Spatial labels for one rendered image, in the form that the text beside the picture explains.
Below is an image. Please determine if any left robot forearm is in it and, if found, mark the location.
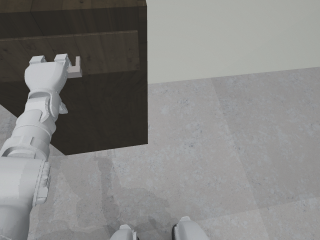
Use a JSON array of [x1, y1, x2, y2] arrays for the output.
[[0, 88, 60, 162]]

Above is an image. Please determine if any left robot upper arm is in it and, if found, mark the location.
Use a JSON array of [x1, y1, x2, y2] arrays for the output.
[[0, 156, 51, 240]]

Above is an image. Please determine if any robot left thigh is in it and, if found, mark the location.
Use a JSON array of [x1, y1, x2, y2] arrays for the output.
[[110, 229, 138, 240]]

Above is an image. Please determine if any handle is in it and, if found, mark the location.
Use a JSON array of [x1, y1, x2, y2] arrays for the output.
[[29, 56, 83, 79]]

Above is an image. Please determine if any robot left hand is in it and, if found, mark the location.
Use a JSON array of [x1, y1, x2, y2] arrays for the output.
[[24, 53, 72, 114]]

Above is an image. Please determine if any drawer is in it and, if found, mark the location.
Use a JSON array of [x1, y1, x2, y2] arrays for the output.
[[0, 30, 140, 83]]

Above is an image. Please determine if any robot left shin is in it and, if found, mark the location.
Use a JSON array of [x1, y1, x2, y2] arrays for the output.
[[119, 224, 131, 230]]

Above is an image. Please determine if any cabinet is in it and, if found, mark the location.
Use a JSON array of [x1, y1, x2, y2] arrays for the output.
[[0, 0, 148, 156]]

